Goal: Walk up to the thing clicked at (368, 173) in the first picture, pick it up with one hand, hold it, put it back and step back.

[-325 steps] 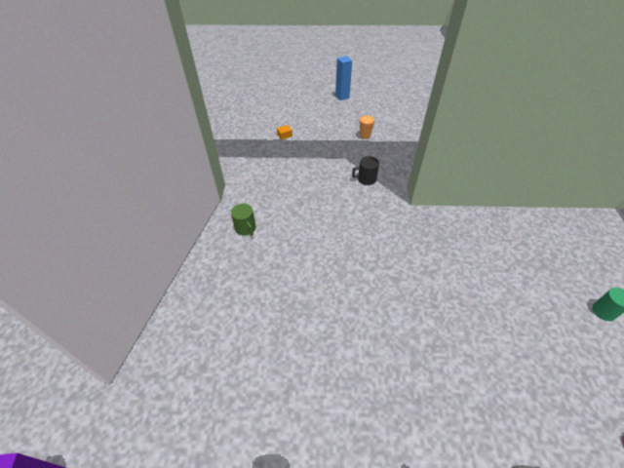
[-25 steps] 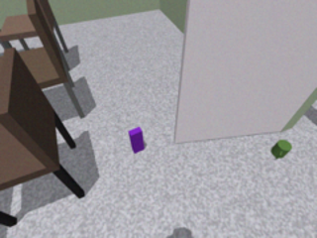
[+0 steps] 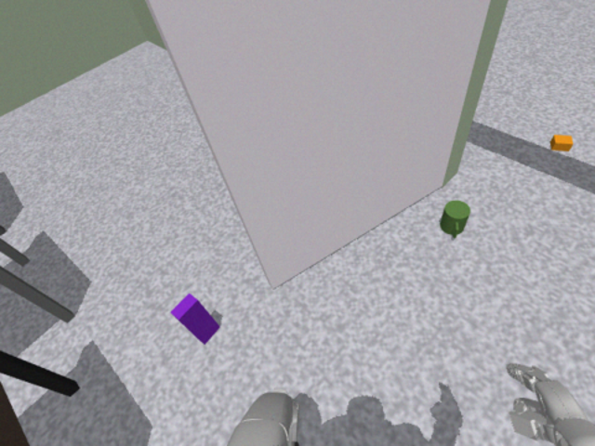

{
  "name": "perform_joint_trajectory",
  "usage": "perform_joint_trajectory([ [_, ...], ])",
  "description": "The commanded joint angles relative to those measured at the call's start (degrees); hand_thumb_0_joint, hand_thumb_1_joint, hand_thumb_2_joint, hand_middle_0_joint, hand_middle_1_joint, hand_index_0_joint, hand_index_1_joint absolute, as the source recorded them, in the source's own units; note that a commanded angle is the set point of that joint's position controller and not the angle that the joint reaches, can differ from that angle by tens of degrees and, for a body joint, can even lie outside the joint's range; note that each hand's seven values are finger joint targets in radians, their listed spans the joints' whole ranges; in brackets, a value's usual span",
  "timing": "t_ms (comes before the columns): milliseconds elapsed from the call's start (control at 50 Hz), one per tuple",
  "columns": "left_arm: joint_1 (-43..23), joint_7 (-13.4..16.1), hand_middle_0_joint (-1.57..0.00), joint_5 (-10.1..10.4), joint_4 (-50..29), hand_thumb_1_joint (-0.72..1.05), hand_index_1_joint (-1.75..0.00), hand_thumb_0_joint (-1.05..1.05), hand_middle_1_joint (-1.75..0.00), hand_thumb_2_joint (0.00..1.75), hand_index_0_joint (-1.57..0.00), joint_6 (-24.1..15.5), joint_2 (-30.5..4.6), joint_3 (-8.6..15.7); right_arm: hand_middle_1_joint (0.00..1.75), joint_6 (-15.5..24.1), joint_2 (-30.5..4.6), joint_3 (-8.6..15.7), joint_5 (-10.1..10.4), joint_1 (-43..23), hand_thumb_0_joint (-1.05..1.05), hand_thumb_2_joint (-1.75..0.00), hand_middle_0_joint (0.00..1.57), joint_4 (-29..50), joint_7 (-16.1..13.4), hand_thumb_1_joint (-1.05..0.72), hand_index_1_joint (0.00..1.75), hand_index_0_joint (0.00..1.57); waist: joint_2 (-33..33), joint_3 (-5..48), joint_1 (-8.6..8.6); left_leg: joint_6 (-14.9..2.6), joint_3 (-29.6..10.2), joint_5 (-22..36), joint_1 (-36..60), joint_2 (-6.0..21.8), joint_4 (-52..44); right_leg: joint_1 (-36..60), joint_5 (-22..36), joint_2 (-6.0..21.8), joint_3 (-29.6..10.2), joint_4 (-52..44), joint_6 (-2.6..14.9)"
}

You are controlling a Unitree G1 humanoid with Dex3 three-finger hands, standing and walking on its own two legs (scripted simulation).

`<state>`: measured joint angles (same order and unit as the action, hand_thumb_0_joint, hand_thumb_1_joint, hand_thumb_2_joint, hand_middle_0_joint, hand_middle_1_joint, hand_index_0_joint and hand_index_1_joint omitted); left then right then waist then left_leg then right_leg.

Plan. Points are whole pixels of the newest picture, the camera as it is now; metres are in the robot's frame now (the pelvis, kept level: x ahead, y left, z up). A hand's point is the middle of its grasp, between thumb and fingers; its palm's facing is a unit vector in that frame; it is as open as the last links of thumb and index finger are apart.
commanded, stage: walk up
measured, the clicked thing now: out of the picture +0.83 -1.08 -0.71
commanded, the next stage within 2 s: none
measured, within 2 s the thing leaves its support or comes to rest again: neither
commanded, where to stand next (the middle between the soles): +0.17 +0.11 m, yaw -72 degrees
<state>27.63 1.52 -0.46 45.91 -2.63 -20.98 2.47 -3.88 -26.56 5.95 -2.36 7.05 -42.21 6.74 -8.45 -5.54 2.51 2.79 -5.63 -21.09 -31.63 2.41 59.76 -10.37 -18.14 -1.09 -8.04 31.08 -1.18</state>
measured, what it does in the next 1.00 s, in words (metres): steps to the left, turning right: left foot, then right foot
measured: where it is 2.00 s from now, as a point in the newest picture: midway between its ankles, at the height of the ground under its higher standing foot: outside the picture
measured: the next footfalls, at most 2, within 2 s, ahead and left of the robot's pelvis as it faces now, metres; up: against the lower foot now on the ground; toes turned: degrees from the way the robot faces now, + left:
left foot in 0.20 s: +0.25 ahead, +0.23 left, +0.00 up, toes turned -13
right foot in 0.62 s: +0.14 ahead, +0.04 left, +0.00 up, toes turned -35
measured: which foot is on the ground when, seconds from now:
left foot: up 0.00-0.18, down 0.20-1.00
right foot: down 0.00-0.22, up 0.24-0.60, down 0.62-0.88, up 0.90-1.00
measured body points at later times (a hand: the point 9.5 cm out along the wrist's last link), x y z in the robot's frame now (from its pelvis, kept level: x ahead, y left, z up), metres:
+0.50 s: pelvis +0.14 +0.16 -0.01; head +0.20 +0.11 +0.43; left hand +0.41 +0.41 -0.09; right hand +0.08 -0.16 -0.12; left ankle +0.21 +0.24 -0.73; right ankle +0.13 +0.06 -0.69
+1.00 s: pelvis +0.17 +0.20 -0.02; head +0.22 +0.18 +0.42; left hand +0.50 +0.30 -0.13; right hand -0.02 -0.08 -0.11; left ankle +0.29 +0.27 -0.73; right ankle +0.08 +0.09 -0.67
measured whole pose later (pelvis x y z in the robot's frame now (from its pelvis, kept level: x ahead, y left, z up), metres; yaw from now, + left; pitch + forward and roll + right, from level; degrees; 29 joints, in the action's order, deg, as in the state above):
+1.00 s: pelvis +0.17 +0.20 -0.02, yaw -51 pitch -2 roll +0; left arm 11.2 -1.7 -1.5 37.8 4.3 -25.4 3.9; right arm 1.9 -22.4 2.2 -0.4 13.9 -42.1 -1.7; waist 3.7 -8.9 -0.2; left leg 0.8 4.7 -21.3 -20.7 5.1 44.4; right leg -32.9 -26.2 -5.0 -7.6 68.9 0.5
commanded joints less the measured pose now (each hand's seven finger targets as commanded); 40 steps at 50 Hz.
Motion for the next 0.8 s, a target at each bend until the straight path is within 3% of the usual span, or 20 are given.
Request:
perform_joint_trajectory([
  [0, -1.12, 2.94, -0.2, -0.07, -8.21, 0.9, -0.3, 0.0, -0.3, 0.9, -0.2, -2.73, -23.23, 7.36, 0.3, 0.71, -10.1, 3.76, -1.24, -4.23, 0.0, -0.9, 0.2, 9.42, 0.88, -0.9, 0.3, 0.2, 13.98, -0.14, -2.37, 1.14, -1.22, 4.73, -4.59, 2.03, -3.62, -3.56, 0.58, 11.28, -17.31, -11.88, 12.36],
  [60, 0.02, 3.86, -0.2, -0.24, -8.86, 0.9, -0.3, 0.0, -0.3, 0.9, -0.2, -2.88, -24.51, 7.76, 0.3, 0.82, -9.77, 4.0, -1.61, -7.29, 0.0, -0.9, 0.2, 12.1, 1.29, -0.9, 0.3, 0.2, 14.55, 0.88, -1.96, 0.47, -2.3, 4.2, -3.57, 1.9, -8.82, -3.01, 12.47, 11.42, -17.03, -5.31, 11.93],
  [100, -2.11, 4.48, -0.2, -0.4, -9.47, 0.9, -0.3, 0.0, -0.3, 0.9, -0.2, -2.64, -25.3, 7.76, 0.3, 0.77, -10.19, 4.66, -1.47, -5.51, 0.0, -0.9, 0.2, 12.45, 1.22, -0.9, 0.3, 0.2, 16.94, 2.69, -4.08, -0.68, -0.49, 2.11, 2.46, 0.77, -12.38, -5.39, 21.29, 11.57, -16.33, -0.96, 11.07],
  [140, -6.19, 5.13, -0.2, -0.67, -11.07, 0.9, -0.3, 0.0, -0.3, 0.9, -0.2, -2.1, -23.95, 6.73, 0.3, 0.72, -11.36, 5.65, -1.33, 2.04, 0.0, -0.9, 0.2, 10.79, 1.0, -0.9, 0.3, 0.2, 17.14, 5.05, -8.77, -2.3, 2.42, 3.5, 20.15, -1.4, -17.88, -16.63, 24.33, 8.81, -12.15, 6.12, 8.27],
  [160, -7.74, 5.48, -0.2, -0.81, -12.11, 0.9, -0.3, 0.0, -0.3, 0.9, -0.2, -1.98, -20.67, 5.54, 0.3, 1.06, -13.06, 6.53, -1.51, 10.66, 0.0, -0.9, 0.2, 8.84, 0.63, -0.9, 0.3, 0.2, 11.83, 8.03, -13.99, -4.36, 1.21, 5.25, 34.36, -1.52, -24.62, -25.16, 22.47, 4.72, -7.62, 17.27, 5.09],
  [180, -3.52, 5.86, -0.2, -0.68, -11.67, 0.9, -0.3, 0.0, -0.3, 0.9, -0.2, -1.8, -13.89, 3.82, 0.3, 1.48, -16.42, 7.19, -1.71, 14.55, 0.0, -0.9, 0.2, 8.46, -0.22, -0.9, 0.3, 0.2, -6.12, 10.27, -14.85, -6.57, -10.25, 2.99, 38.99, 7.96, -33.2, -31.31, -6.33, -4.24, -0.47, 34.28, 2.89],
  [200, 1.53, 6.32, -0.2, 0.13, -10.79, 0.9, -0.3, 0.0, -0.3, 0.9, -0.2, -1.37, -12.99, 3.69, 0.3, 2.0, -17.72, 6.55, -0.46, 8.82, 0.0, -0.9, 0.2, 11.03, -1.07, -0.9, 0.3, 0.2, -10.54, 10.19, -9.51, -10.17, -28.48, 3.61, 33.4, 20.71, -40.28, -35.69, -19.91, -5.24, 3.43, 40.43, 1.97],
  [220, 1.14, 6.4, -0.2, -0.27, -9.04, 0.9, -0.3, 0.0, -0.3, 0.9, -0.2, -1.35, -16.38, 4.23, 0.3, 1.9, -19.12, 6.73, 1.87, 3.9, 0.0, -0.9, 0.2, 11.13, -1.45, -0.9, 0.3, 0.2, -9.45, 9.41, -6.96, -15.43, -34.6, -2.6, 22.43, 23.03, -45.27, -29.18, -17.27, -0.48, 3.93, 48.72, 3.25],
  [260, -1.31, 4.81, -0.2, 0.76, -6.99, 0.9, -0.3, 0.0, -0.3, 0.9, -0.2, -0.69, -19.03, 4.81, 0.3, 2.28, -13.06, 4.73, 1.22, 0.97, 0.0, -0.9, 0.2, 12.21, -2.19, -0.9, 0.3, 0.2, -2.21, 5.36, -6.01, -16.48, -19.41, 1.12, 17.01, 17.71, -40.54, -27.03, -10.44, 3.27, 5.12, 47.46, 2.03],
  [300, 1.36, 2.74, -0.2, 1.32, -5.52, 0.9, -0.3, 0.0, -0.3, 0.9, -0.2, 0.27, -18.0, 4.88, 0.3, 2.78, -10.28, 3.55, 0.84, 0.08, 0.0, -0.9, 0.2, 11.02, -3.07, -0.9, 0.3, 0.2, -4.64, 7.47, -3.64, -15.24, -8.06, 9.12, 18.81, 12.7, -36.53, -23.77, -8.58, 4.31, 5.94, 40.81, 1.56],
  [400, -8.89, -1.3, -0.2, -0.6, -10.81, 0.9, -0.3, 0.0, -0.3, 0.9, -0.2, 1.77, -16.01, 4.64, 0.3, 4.7, -13.11, 3.36, 1.76, 7.34, 0.0, -0.9, 0.2, 8.28, -4.72, -0.9, 0.3, 0.2, 1.3, 6.57, -5.16, -17.92, -5.61, 22.69, 23.24, 22.19, -34.96, -21.25, -7.77, 6.09, 5.89, 26.03, 0.84],
  [500, -10.13, -2.77, -0.2, -0.6, -12.16, 0.9, -0.3, 0.0, -0.3, 0.9, -0.2, 2.54, -14.53, 4.77, 0.3, 5.15, -12.4, 3.05, 2.32, 7.68, 0.0, -0.9, 0.2, 8.03, -5.98, -0.9, 0.3, 0.2, 1.25, 9.09, -4.46, -13.61, 5.18, 35.93, 24.15, 20.48, -28.12, -14.09, -5.02, 2.59, 9.99, 16.19, 2.37],
  [540, -10.98, -2.97, -0.2, -0.56, -12.17, 0.9, -0.3, 0.0, -0.3, 0.9, -0.2, 2.66, -13.93, 5.03, 0.3, 4.7, -11.93, 2.74, 3.51, 8.7, 0.0, -0.9, 0.2, 7.81, -6.03, -0.9, 0.3, 0.2, 0.08, 8.79, -4.54, -11.91, 8.36, 31.92, 21.71, 19.94, -25.15, -11.66, -2.97, 1.23, 11.35, 12.75, 3.54],
  [580, -8.47, -2.72, -0.2, -0.67, -11.76, 0.9, -0.3, 0.0, -0.3, 0.9, -0.2, 2.23, -14.34, 5.4, 0.3, 4.52, -10.95, 2.29, 3.68, 7.49, 0.0, -0.9, 0.2, 8.27, -6.03, -0.9, 0.3, 0.2, 0.74, 9.19, -2.06, -8.1, 11.49, 28.27, 16.45, 17.18, -19.08, -4.52, -0.55, 0.37, 10.41, 5.17, 5.98],
  [600, -5.04, -2.32, -0.2, -1.01, -10.79, 0.9, -0.3, 0.0, -0.3, 0.9, -0.2, 1.87, -16.63, 6.24, 0.3, 4.54, -10.05, 1.94, 3.78, 6.93, 0.0, -0.9, 0.2, 8.42, -5.9, -0.9, 0.3, 0.2, 4.65, 10.73, 0.42, -5.66, 13.08, 24.07, 9.39, 14.18, -11.19, 4.27, 1.55, 1.44, 3.92, 0.19, 8.84],
  [620, -3.96, -1.86, -0.2, -1.31, -11.54, 0.9, -0.3, 0.0, -0.3, 0.9, -0.2, 1.35, -22.68, 7.62, 0.3, 4.71, -7.11, 1.05, 4.41, 3.99, 0.0, -0.9, 0.2, 10.66, -5.76, -0.9, 0.3, 0.2, 21.32, 12.57, 1.91, -0.81, 15.74, 9.65, -2.6, 2.37, 2.44, 8.77, 18.61, 13.84, -21.86, -1.25, 16.63],
  [640, -6.7, -1.65, -0.2, -0.55, -12.37, 0.9, -0.3, 0.0, -0.3, 0.9, -0.2, 1.58, -22.6, 7.09, 0.3, 4.31, -8.46, 1.14, 4.31, 1.15, 0.0, -0.9, 0.2, 10.52, -6.86, -0.9, 0.3, 0.2, 22.52, 10.13, 1.68, -1.29, 8.71, -19.02, -4.1, 0.07, 4.33, 3.53, 28.1, 19.23, -29.22, -2.37, 23.24],
  [680, -11.5, -0.79, -0.2, 0.12, -13.3, 0.9, -0.3, 0.0, -0.3, 0.9, -0.2, 2.31, -18.38, 5.55, 0.3, 4.17, -7.67, 0.69, 3.86, 4.56, 0.0, -0.9, 0.2, 6.85, -7.08, -0.9, 0.3, 0.2, 15.96, 10.08, -1.25, -0.89, 4.86, -16.3, -4.81, 1.7, 5.07, 5.06, 33.3, 14.51, -16.49, 0.75, 19.3],
  [720, -12.51, -0.21, -0.2, -0.58, -14.48, 0.9, -0.3, 0.0, -0.3, 0.9, -0.2, 2.68, -17.46, 5.34, 0.3, 4.68, -8.28, 0.84, 4.21, 7.57, 0.0, -0.9, 0.2, 5.08, -7.72, -0.9, 0.3, 0.2, 17.92, 11.77, -2.56, -2.18, 6.46, -9.37, -0.66, 0.45, 0.24, 3.03, 37.37, 11.48, -13.94, 3.55, 15.94],
  [780, -13.71, -0.93, -0.2, -1.57, -15.71, 0.9, -0.3, 0.0, -0.3, 0.9, -0.2, 3.39, -17.25, 5.28, 0.3, 5.25, -7.8, 0.74, 3.24, 9.24, 0.0, -0.9, 0.2, 3.88, -8.28, -0.9, 0.3, 0.2, 17.85, 10.07, -2.08, -3.29, 8.02, -7.3, 6.18, -1.76, -8.25, -4.33, 36.25, 8.07, -12.87, 6.05, 14.89],
])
